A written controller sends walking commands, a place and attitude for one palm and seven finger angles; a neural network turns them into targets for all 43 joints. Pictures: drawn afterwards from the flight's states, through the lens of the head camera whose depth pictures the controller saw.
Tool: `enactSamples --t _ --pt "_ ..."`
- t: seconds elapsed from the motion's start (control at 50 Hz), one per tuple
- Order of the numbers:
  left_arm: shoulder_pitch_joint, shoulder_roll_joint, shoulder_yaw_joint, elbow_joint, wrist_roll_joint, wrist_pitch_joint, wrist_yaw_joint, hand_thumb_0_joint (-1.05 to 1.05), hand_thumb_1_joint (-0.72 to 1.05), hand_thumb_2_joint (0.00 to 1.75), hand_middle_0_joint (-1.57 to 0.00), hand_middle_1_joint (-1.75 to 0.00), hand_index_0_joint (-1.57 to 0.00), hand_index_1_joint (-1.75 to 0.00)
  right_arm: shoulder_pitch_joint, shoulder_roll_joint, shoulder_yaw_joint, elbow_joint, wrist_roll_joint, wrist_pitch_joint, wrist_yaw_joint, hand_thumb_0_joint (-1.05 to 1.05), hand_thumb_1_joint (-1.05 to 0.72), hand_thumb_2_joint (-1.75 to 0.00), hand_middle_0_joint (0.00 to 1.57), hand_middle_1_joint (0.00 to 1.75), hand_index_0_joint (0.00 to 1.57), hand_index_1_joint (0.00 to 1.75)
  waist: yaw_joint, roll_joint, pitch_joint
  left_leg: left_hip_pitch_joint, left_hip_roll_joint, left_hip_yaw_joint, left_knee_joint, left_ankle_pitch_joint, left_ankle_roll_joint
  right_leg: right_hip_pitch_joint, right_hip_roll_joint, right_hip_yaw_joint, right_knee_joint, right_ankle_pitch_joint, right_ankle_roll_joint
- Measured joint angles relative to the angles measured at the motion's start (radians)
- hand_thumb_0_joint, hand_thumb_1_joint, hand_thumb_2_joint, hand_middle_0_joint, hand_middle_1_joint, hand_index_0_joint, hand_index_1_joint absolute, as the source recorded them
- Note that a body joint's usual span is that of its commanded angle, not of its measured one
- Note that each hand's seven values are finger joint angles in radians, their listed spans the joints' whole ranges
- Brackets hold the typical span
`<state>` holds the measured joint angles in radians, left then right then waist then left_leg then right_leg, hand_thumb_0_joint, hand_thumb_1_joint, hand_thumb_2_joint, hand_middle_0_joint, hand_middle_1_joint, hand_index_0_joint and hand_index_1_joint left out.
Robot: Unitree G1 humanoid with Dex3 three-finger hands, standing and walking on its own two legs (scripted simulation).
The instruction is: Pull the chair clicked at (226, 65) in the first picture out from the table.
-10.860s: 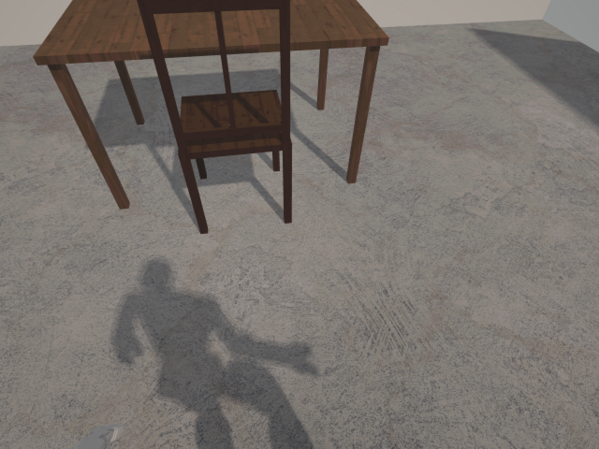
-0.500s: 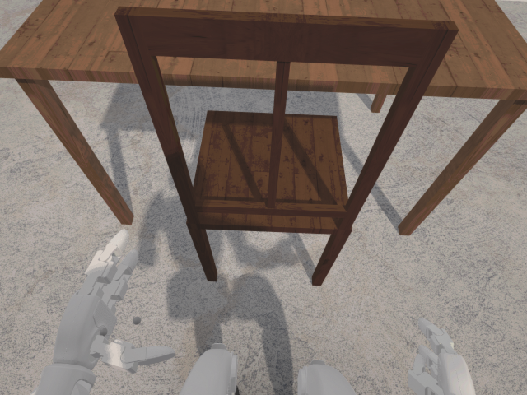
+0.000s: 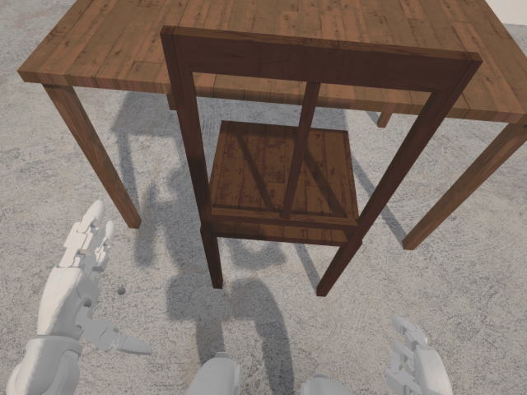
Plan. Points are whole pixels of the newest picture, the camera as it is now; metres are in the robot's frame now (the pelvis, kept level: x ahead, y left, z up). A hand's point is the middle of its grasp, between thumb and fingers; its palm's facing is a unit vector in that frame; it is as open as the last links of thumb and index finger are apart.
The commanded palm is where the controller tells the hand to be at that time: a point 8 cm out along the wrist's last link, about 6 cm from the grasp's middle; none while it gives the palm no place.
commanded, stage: raise the hand toward the chair's back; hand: left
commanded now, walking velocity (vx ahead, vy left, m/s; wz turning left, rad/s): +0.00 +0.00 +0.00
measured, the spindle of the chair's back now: (296, 165) +0.50 -0.02 +0.02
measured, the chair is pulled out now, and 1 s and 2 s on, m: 0.00 0.00 0.00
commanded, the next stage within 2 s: aim the fingers beside a spindle in 0.50 s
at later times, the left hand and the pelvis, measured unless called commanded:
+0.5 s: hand (140, 290) +0.25 +0.19 +0.04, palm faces -0.01 -1.00 -0.06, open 16.9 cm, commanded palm +0.23 +0.25 +0.05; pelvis +0.01 -0.01 +0.00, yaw +0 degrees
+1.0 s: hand (165, 267) +0.29 +0.16 +0.03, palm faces -0.01 -1.00 -0.06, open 16.9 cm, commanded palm +0.26 +0.22 +0.03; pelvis +0.00 -0.03 -0.01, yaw +0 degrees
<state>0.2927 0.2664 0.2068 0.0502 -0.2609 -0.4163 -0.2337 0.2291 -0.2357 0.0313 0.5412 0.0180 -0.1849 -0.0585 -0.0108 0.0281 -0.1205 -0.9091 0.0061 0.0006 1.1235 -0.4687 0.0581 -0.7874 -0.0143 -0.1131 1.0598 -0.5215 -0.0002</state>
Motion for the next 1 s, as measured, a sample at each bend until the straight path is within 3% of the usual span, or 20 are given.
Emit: enactSamples --t 0.16,0.32,0.46,0.62,0.76,0.92,1.0 --pt "-0.003 0.012 -0.008 0.027 -0.009 0.086 -0.039 -0.02 -0.50 0.30 -0.06 -0.08 -0.06 -0.08 0.024 -0.017 -0.015 0.002 0.011 0.003 -0.003 0.01 -0.90 -0.90 0.21 0.30 0.21 0.30 -0.018 0.010 0.006 0.024 0.002 0.013 -0.031 0.007 0.003 0.018 0.002 0.014 -0.030 0.013 0.006" --pt "-0.001 -0.001 0.008 0.025 -0.002 0.008 0.007 -0.01 -0.50 0.30 -0.06 -0.08 -0.06 -0.08 0.027 -0.020 -0.023 0.007 0.002 -0.005 0.007 0.01 -0.90 -0.90 0.21 0.30 0.20 0.30 -0.018 0.003 -0.004 0.021 0.000 0.012 -0.031 0.006 -0.002 0.011 0.000 0.013 -0.020 0.004 0.000" --pt "-0.006 -0.002 -0.012 0.050 -0.004 0.043 -0.030 -0.02 -0.50 0.30 -0.06 -0.08 -0.06 -0.08 0.007 -0.019 -0.019 0.002 0.007 0.000 0.005 0.01 -0.90 -0.90 0.21 0.30 0.20 0.30 -0.014 0.010 0.004 0.019 0.005 0.006 -0.026 0.003 -0.011 0.009 0.006 0.008 -0.013 -0.001 -0.010" --pt "-0.004 -0.009 0.003 0.040 -0.012 -0.004 -0.012 -0.02 -0.50 0.30 -0.07 -0.08 -0.06 -0.08 0.000 -0.011 -0.017 0.008 0.004 -0.002 0.005 0.01 -0.90 -0.90 0.21 0.30 0.20 0.30 -0.011 0.008 -0.007 0.026 0.009 -0.003 -0.030 0.003 -0.024 0.014 0.011 0.000 -0.012 -0.007 -0.023" --pt "-0.058 -0.006 -0.001 0.120 -0.012 0.022 -0.049 -0.01 -0.50 0.30 -0.06 -0.08 -0.06 -0.08 -0.008 -0.023 -0.016 0.014 0.006 -0.002 -0.002 0.01 -0.90 -0.90 0.21 0.30 0.20 0.30 -0.013 0.011 -0.003 0.001 0.013 -0.009 -0.010 -0.002 -0.033 -0.012 0.015 -0.006 0.014 -0.018 -0.033" --pt "-0.117 -0.009 0.003 0.133 -0.007 -0.021 -0.028 -0.02 -0.50 0.30 -0.06 -0.08 -0.06 -0.08 -0.002 -0.025 -0.025 0.034 0.000 -0.004 0.003 0.01 -0.90 -0.90 0.21 0.30 0.20 0.30 -0.023 0.007 -0.006 -0.019 0.019 -0.007 0.003 -0.007 -0.042 -0.038 0.019 -0.003 0.035 -0.025 -0.041" --pt "-0.159 -0.005 0.013 0.193 -0.003 -0.005 -0.028 -0.01 -0.50 0.30 -0.06 -0.08 -0.06 -0.08 0.000 -0.028 -0.025 0.038 0.002 0.010 0.008 0.01 -0.90 -0.90 0.21 0.30 0.20 0.30 -0.028 0.010 -0.010 -0.033 0.021 -0.003 0.010 -0.009 -0.043 -0.057 0.020 0.001 0.048 -0.029 -0.043"
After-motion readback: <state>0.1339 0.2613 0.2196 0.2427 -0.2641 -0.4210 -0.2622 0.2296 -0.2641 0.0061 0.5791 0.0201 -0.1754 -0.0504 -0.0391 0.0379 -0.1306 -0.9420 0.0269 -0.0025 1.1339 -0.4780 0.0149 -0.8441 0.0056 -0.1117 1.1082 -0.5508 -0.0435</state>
